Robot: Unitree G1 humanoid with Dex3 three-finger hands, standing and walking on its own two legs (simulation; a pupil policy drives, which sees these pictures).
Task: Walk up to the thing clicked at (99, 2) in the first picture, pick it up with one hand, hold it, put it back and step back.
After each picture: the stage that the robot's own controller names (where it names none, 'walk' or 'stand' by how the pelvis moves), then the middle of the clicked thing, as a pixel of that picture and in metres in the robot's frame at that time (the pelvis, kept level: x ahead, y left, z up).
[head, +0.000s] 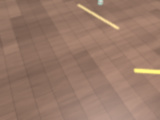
stand; (100, 0) +2.30 -0.35 -0.72
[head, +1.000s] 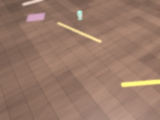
walk; (79, 15) +2.17 +0.05 -0.69
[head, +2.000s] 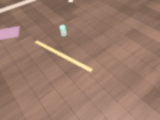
walk; (63, 30) +1.56 +0.28 -0.71
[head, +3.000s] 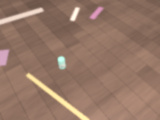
walk; (61, 62) +1.02 +0.23 -0.71
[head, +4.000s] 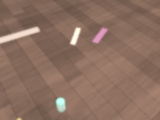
walk; (60, 104) +0.61 +0.17 -0.70
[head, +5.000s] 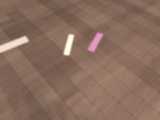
stand; out of the picture +0.37 +0.16 -0.69
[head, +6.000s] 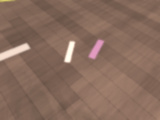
stand; out of the picture +0.33 +0.17 -0.72
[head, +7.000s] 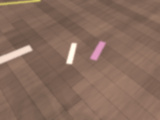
stand; out of the picture +0.34 +0.17 -0.73
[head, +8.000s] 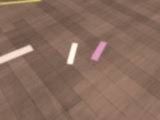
stand; out of the picture +0.33 +0.17 -0.73
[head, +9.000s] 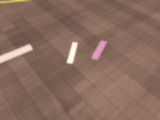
stand; out of the picture +0.32 +0.17 -0.73
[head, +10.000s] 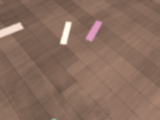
go down; out of the picture +0.34 +0.17 -0.69
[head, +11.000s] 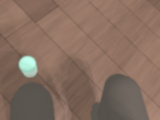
go down; (28, 67) +0.43 +0.18 -0.30
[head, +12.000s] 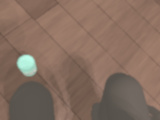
close in; (27, 66) +0.43 +0.18 -0.29
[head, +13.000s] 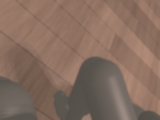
close in; out of the picture +0.42 +0.22 -0.23
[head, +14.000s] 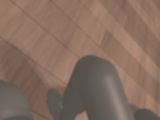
close; out of the picture +0.42 +0.23 -0.22
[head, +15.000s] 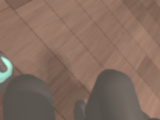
lift; out of the picture +0.34 +0.23 -0.17
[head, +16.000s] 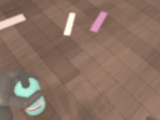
lift; (31, 97) +0.31 +0.17 -0.01
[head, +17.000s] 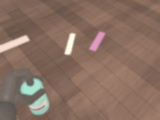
hold; (36, 97) +0.32 +0.16 -0.01
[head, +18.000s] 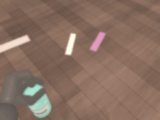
hold; (38, 101) +0.31 +0.16 -0.04
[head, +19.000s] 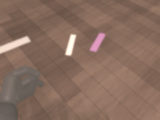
stand; out of the picture +0.09 +0.31 -0.71
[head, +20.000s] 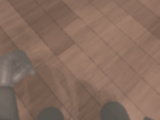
crouch; out of the picture +0.23 +0.54 -0.51
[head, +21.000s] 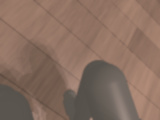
lower; out of the picture +0.25 +0.81 -0.27
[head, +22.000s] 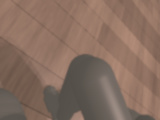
lower; out of the picture +0.22 +1.04 -0.26
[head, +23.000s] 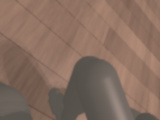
lower; out of the picture +0.27 +1.28 -0.25
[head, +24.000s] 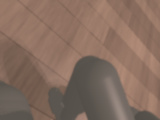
lower; out of the picture +0.30 +1.50 -0.26
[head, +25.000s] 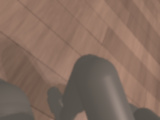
lower; out of the picture +0.34 +1.72 -0.25
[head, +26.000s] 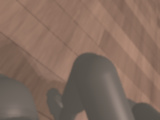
open; out of the picture +0.37 +1.93 -0.24
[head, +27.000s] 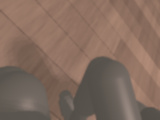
stand; out of the picture +0.42 +2.13 -0.24
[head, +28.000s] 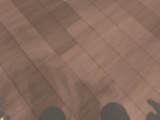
walk; out of the picture +0.91 +2.22 -0.52
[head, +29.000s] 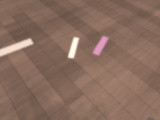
stand; out of the picture +0.99 +2.38 -0.69
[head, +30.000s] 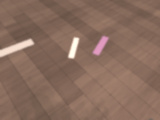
stand; out of the picture +1.06 +2.57 -0.69
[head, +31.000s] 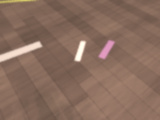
stand; out of the picture +1.15 +2.73 -0.74
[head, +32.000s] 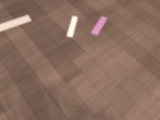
walk; out of the picture +1.26 +2.86 -0.73
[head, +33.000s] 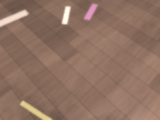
walk; out of the picture +1.27 +3.17 -0.71
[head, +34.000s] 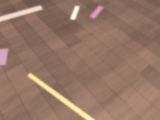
stand; out of the picture +1.93 +3.24 -0.72
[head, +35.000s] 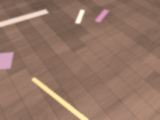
stand; out of the picture +2.08 +3.33 -0.74
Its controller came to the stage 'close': yes
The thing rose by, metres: 0.70
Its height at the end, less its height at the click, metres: -0.02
